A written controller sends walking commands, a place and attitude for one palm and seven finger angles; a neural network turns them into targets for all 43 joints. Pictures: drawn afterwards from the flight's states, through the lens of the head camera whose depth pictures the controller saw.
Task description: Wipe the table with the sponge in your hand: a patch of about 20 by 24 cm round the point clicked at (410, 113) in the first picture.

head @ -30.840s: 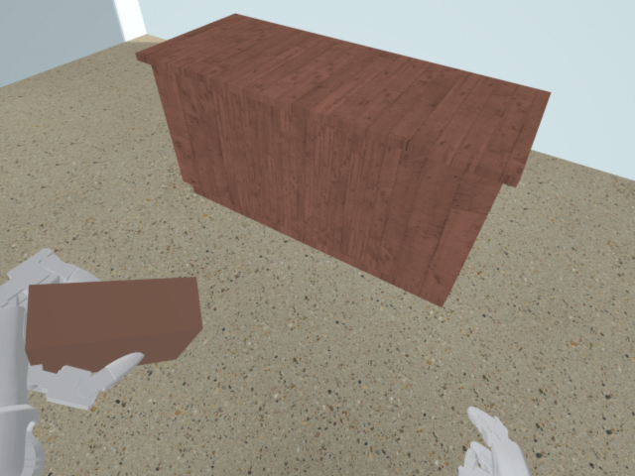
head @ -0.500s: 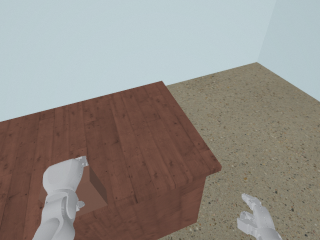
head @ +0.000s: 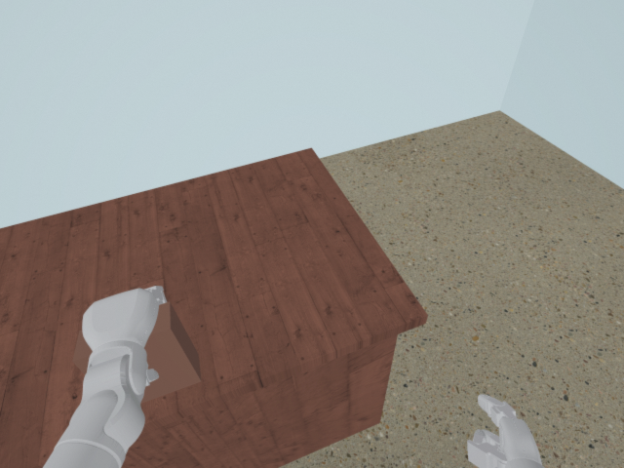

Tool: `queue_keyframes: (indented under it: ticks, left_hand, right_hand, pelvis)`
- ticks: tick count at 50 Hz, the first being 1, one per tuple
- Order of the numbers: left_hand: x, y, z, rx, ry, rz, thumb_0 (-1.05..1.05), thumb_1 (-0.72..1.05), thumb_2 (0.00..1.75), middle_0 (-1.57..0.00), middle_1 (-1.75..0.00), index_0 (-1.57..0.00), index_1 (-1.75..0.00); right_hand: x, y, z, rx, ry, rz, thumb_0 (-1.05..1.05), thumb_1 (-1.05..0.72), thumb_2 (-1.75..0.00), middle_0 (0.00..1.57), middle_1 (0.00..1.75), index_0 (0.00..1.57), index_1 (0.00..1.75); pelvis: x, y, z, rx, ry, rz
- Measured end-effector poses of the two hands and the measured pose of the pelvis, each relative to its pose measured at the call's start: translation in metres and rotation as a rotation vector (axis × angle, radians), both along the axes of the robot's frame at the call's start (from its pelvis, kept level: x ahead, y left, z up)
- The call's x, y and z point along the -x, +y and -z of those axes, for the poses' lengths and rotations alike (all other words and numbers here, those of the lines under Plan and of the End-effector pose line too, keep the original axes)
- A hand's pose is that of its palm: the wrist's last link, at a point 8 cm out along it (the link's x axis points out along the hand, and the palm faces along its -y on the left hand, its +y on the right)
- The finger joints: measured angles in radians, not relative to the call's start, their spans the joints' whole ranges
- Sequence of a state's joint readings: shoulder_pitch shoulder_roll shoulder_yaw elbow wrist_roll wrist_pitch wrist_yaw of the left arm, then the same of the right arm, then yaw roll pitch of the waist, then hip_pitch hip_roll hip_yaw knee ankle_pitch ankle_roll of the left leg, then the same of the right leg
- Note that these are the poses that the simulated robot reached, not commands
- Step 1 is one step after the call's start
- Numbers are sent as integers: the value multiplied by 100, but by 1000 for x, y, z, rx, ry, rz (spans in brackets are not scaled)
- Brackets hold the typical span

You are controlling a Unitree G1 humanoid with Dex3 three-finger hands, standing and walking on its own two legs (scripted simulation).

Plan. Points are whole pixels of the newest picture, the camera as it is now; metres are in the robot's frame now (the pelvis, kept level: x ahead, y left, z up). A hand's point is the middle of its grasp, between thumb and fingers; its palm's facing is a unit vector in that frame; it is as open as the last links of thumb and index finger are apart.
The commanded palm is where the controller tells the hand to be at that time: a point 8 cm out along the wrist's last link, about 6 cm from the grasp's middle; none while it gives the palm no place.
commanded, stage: wipe forward along the first lane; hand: left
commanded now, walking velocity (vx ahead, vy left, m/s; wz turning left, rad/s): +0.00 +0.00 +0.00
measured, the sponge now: (149, 366) +0.25 +0.29 -0.04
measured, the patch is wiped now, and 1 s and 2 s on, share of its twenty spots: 0.00 0.25 0.50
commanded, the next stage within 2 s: slide across to the middle lane in 1.36 s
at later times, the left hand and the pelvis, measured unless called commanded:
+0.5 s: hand (140, 314) +0.30 +0.31 +0.01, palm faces -0.13 -0.03 -0.99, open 9.7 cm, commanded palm +0.30 +0.32 +0.04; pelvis -0.01 +0.00 -0.01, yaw +0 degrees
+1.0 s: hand (137, 289) +0.35 +0.34 +0.01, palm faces -0.13 +0.01 -0.99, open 9.7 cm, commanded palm +0.34 +0.34 +0.04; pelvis -0.02 +0.00 -0.02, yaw +0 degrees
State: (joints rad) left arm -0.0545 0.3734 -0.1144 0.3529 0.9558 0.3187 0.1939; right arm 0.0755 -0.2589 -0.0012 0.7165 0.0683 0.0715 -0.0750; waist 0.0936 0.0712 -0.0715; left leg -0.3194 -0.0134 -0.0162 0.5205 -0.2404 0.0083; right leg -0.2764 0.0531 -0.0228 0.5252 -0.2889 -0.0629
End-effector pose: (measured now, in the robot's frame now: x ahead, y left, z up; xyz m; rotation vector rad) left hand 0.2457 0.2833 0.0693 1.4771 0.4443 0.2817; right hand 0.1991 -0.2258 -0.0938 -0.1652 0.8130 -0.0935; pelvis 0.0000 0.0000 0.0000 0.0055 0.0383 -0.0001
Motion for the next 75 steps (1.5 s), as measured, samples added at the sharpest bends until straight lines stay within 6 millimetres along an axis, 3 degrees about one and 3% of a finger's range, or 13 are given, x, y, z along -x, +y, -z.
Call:
queue_keyframes:
  ticks: [25, 43, 62, 75]
  left_hand:
    - [-47, 23, 7, -48, 41, 20, 1, -59, 119, -85, -134, -84, -134]
    - [-77, 37, 8, -79, 55, 22, 1, -60, 119, -85, -134, -85, -135]
    - [-118, 59, 4, -99, 74, 13, 1, -59, 119, -84, -135, -84, -136]
    - [-140, 74, 4, -100, 63, 12, 1, -60, 119, -85, -135, -84, -136]
  right_hand:
    - [68, -33, 31, 35, 167, 97, 1, -91, -90, 20, 30, 20, 30]
    - [101, -34, 44, 25, 244, 121, 1, -91, -90, 20, 30, 20, 30]
    - [141, -41, 45, 69, 337, 173, 0, -91, -90, 20, 30, 20, 30]
    - [159, -26, 49, 63, 409, 194, 0, -91, -90, 20, 30, 20, 30]
  pelvis:
    - [10, -4, 10, 7, 95, -2]
    - [15, -4, 18, 18, 147, -6]
    - [18, 3, 23, 36, 203, -2]
    - [12, 17, 25, 46, 238, 4]
